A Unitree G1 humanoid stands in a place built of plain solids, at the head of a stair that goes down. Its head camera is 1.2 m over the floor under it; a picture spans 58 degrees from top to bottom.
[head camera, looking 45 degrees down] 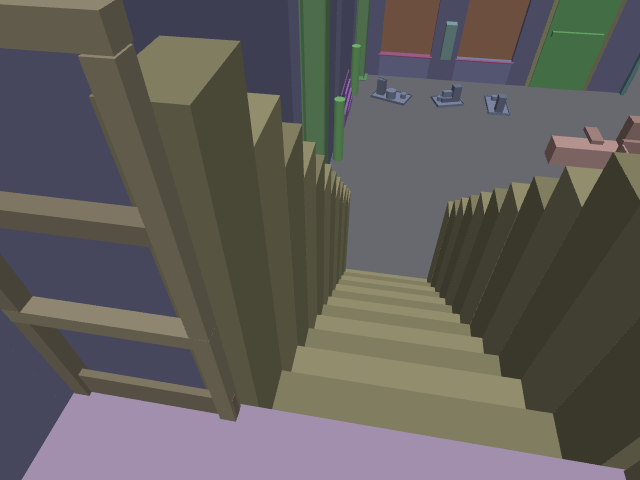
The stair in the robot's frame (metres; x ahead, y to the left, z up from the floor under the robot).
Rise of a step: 0.21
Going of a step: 0.23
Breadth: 0.95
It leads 10 degrees to the right of straight ahead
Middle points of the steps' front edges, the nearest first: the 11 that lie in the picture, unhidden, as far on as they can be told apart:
0.46 -0.28 0.00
0.68 -0.32 -0.21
0.91 -0.36 -0.42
1.14 -0.39 -0.63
1.37 -0.43 -0.84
1.59 -0.47 -1.05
1.82 -0.51 -1.26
2.05 -0.55 -1.47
2.28 -0.59 -1.68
2.51 -0.63 -1.90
2.73 -0.67 -2.11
